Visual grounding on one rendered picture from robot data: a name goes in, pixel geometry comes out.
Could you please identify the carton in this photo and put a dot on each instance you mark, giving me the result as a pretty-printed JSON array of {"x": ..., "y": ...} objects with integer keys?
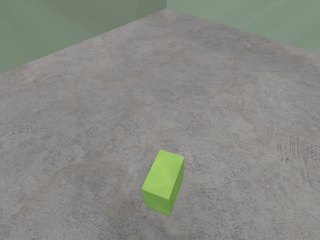
[{"x": 163, "y": 182}]

